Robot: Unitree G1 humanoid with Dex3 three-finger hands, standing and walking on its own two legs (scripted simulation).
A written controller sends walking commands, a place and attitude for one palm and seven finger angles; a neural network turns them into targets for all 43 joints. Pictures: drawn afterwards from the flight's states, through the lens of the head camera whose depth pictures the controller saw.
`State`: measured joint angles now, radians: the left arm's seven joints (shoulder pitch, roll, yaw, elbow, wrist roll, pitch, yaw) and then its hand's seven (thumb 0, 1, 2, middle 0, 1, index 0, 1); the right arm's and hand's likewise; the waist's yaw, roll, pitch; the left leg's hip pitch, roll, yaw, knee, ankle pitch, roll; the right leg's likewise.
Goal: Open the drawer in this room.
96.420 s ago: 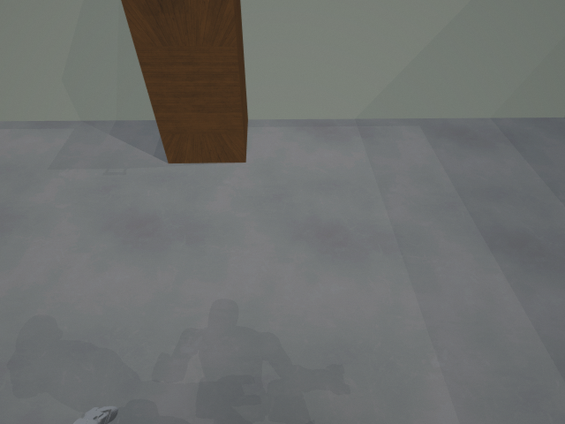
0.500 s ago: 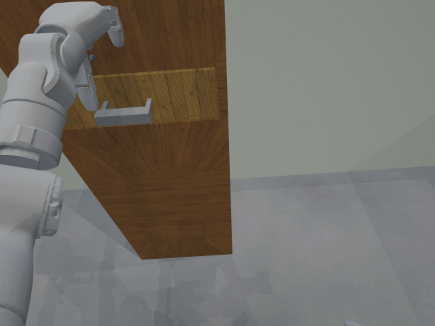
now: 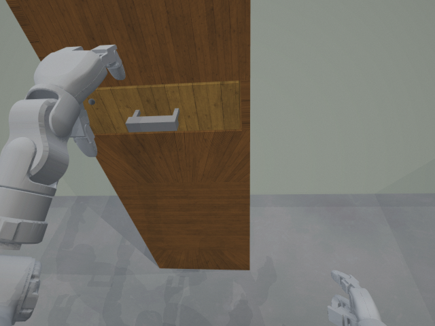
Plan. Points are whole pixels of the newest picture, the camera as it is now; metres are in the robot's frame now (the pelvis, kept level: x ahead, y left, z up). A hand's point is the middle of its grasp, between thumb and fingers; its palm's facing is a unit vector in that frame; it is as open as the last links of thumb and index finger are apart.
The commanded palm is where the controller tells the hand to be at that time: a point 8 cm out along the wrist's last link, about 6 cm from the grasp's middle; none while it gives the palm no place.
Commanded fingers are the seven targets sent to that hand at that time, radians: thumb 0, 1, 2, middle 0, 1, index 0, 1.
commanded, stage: draw the hand back to the body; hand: left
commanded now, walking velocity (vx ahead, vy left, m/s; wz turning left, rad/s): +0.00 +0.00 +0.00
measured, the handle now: (154, 118) +0.51 +0.21 +0.14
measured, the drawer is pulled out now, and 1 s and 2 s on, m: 0.00 0.00 0.00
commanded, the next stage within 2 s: step back with the hand held close in 1.08 s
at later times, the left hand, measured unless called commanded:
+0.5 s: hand (33, 101) +0.25 +0.21 +0.34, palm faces +0.48 -0.86 -0.19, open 12.0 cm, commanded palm +0.21 +0.25 +0.33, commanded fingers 0.00 0.27 0.63 -0.25 -0.70 -0.25 -0.70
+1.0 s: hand out of the picture +0.16 +0.22 +0.34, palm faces +0.63 -0.74 -0.23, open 7.9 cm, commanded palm +0.11 +0.26 +0.33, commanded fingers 0.00 0.90 0.90 -0.20 -0.30 -0.20 -0.30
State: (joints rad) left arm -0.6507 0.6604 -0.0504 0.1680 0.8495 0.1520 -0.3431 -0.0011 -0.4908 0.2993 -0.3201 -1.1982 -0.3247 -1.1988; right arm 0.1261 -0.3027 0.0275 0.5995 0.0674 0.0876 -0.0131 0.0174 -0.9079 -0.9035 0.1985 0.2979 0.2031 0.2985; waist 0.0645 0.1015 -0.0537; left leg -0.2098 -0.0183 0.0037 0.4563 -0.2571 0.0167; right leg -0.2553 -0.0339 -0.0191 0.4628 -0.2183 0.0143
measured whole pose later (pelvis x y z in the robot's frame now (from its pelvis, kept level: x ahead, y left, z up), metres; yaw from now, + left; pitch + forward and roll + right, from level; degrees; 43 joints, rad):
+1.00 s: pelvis -0.01 -0.02 +0.00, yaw +1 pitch -6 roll -1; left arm 0.08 0.39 0.54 -0.61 -0.09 -0.18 0.10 0.00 0.76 0.85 -0.22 -0.38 -0.22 -0.38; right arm 0.13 -0.21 0.02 0.67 0.01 -0.16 -0.06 0.02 -0.91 -0.90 0.20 0.30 0.20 0.30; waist 0.09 0.09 0.03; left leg -0.11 0.04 -0.03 0.48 -0.27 -0.02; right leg -0.12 0.02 -0.05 0.42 -0.20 -0.02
